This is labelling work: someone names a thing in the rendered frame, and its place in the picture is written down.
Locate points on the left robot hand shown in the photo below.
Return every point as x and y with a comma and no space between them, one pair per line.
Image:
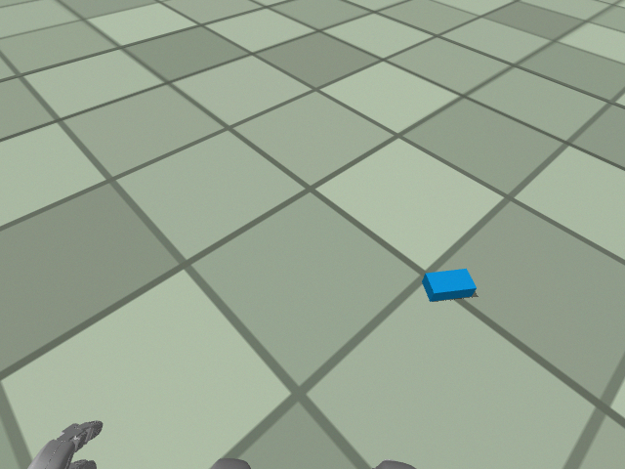
57,454

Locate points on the carton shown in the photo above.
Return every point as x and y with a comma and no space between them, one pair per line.
448,285

